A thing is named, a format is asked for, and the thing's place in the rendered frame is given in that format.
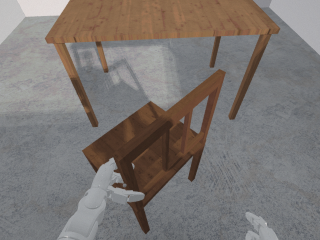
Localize left robot hand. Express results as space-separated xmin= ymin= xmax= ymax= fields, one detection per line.
xmin=91 ymin=158 xmax=145 ymax=205

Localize right robot hand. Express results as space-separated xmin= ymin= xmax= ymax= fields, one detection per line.
xmin=245 ymin=212 xmax=278 ymax=240

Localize chair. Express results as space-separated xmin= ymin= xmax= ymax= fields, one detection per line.
xmin=82 ymin=69 xmax=226 ymax=234

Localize table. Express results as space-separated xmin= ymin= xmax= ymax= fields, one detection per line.
xmin=45 ymin=0 xmax=281 ymax=127

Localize robot left forearm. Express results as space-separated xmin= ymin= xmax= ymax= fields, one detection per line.
xmin=57 ymin=188 xmax=108 ymax=240

